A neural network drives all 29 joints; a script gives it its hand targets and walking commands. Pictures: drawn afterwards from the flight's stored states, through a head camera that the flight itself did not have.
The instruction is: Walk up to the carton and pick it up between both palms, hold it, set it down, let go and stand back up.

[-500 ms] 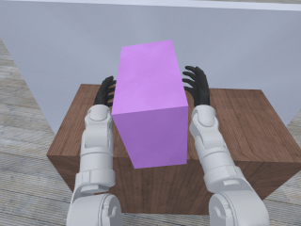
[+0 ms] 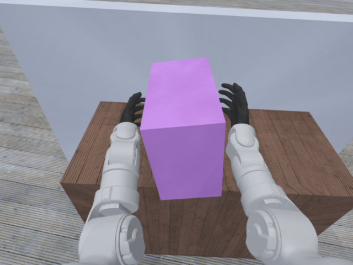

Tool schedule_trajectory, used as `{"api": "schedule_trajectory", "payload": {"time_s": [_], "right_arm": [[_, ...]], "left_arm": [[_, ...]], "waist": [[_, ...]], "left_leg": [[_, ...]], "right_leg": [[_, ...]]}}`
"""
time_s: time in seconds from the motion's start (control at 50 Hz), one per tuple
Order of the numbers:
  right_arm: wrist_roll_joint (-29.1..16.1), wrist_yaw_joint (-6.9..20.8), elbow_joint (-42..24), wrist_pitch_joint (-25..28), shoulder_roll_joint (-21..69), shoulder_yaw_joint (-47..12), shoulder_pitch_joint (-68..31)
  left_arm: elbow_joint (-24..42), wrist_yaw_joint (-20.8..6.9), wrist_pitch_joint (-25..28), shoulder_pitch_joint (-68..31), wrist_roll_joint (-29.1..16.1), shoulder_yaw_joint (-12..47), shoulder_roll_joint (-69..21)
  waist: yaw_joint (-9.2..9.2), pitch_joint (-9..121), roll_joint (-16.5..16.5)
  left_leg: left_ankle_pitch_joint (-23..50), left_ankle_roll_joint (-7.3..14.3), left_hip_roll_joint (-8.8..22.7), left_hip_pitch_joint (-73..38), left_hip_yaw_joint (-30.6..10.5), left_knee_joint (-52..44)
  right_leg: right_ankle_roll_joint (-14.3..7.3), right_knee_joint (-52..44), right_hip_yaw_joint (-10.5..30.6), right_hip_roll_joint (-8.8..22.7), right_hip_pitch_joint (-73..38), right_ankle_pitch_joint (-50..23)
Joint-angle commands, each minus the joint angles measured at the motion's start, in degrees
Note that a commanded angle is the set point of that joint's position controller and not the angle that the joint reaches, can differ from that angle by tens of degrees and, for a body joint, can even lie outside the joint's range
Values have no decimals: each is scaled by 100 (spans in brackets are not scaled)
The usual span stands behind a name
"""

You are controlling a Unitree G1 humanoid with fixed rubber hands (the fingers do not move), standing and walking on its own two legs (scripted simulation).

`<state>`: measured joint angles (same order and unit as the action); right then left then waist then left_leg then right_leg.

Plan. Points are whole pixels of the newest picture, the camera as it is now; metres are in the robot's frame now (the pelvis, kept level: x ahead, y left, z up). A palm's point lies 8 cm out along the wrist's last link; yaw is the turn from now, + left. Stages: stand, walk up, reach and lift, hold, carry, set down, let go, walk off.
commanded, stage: set down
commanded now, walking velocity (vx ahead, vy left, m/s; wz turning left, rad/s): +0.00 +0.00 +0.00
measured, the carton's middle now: (184, 126) +0.46 -0.01 +0.08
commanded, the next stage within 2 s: none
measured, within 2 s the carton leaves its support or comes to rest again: neither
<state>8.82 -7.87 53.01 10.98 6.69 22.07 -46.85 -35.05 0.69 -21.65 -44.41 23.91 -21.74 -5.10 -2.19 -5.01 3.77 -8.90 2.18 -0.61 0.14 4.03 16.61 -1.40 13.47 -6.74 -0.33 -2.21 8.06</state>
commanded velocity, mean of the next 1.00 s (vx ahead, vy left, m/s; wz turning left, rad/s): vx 0.00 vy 0.00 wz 0.00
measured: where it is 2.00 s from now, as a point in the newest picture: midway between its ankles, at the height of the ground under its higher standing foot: outside the picture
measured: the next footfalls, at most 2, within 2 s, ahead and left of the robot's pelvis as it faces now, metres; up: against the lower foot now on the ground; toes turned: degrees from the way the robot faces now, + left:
none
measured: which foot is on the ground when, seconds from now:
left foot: down 0.00-1.00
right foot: down 0.00-1.00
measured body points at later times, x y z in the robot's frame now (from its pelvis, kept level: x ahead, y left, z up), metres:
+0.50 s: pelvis +0.01 -0.01 +0.00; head +0.00 +0.02 +0.45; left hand +0.43 +0.12 +0.11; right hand +0.43 -0.13 +0.16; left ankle +0.01 +0.09 -0.75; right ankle +0.01 -0.10 -0.75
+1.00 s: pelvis +0.02 +0.00 +0.00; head +0.02 +0.02 +0.45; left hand +0.45 +0.11 +0.11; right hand +0.43 -0.14 +0.15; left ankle +0.01 +0.09 -0.75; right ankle +0.01 -0.10 -0.75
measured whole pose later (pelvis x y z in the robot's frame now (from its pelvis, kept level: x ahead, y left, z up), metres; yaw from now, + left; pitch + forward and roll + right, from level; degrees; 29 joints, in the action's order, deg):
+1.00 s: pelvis +0.02 +0.00 +0.00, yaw -2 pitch +0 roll +0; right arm 24.0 -4.1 56.2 8.6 9.3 39.7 -51.5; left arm -50.9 2.9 -10.7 -50.0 25.2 -31.9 -5.8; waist -1.1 0.8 3.2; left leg -9.2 2.0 -0.1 6.8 6.4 16.0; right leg -1.6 15.0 -5.5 -0.5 6.1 8.8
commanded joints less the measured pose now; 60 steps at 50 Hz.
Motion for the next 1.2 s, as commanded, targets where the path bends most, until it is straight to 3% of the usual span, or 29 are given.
{"api": "schedule_trajectory", "payload": {"time_s": [0.0,0.2,0.3,0.36,0.44,0.6,0.92,1.1,1.18], "right_arm": [[433,768,-202,151,2143,-1090,-3590],[786,893,342,-46,2530,-702,-3518],[882,865,153,-17,2675,-737,-3583],[870,837,213,-29,2805,-829,-3411],[972,839,437,-76,2823,-683,-3319],[1173,958,454,17,2795,-428,-3380],[1739,1203,474,-132,2607,424,-3548],[1937,1281,526,-303,2587,727,-3446],[1964,1302,421,-323,2591,711,-3475]], "left_arm": [[501,-608,958,-4217,-516,1725,-2788],[-15,-536,1260,-4444,-369,1064,-2431],[-228,-501,1364,-4335,-356,996,-2563],[-152,-503,1438,-4357,-364,1048,-2590],[-182,-511,1501,-4443,-347,959,-2497],[-280,-325,1684,-4546,-332,945,-2565],[-955,-299,1663,-4532,-77,310,-2365],[-1033,-318,1701,-4617,93,-45,-2103],[-1064,-295,1755,-4595,63,-74,-2064]], "waist": [[-46,2861,-545],[85,2756,-372],[129,3200,-189],[54,3285,-299],[-35,3168,-365],[35,3515,-486],[75,3413,-423],[74,3283,-399],[73,3520,-375]], "left_leg": [[1442,-459,261,-1029,106,-35],[920,-261,172,-212,256,-243],[1378,-222,136,-186,187,-121],[1609,-238,120,-104,170,-71],[1439,-241,119,-23,148,-108],[1930,-357,220,-446,140,82],[1526,-313,269,-335,213,-27],[1361,-258,267,-144,287,-75],[1630,-273,255,-115,291,11]], "right_leg": [[213,-1,-274,-70,-177,-826],[338,245,5,54,-828,-1373],[451,407,1,77,-1023,-2339],[489,505,76,110,-1230,-2872],[492,511,105,119,-1112,-2808],[399,474,-20,14,-456,-2364],[378,338,-24,43,-63,-1696],[437,389,77,82,-128,-1778],[481,495,43,72,-152,-2142]]}}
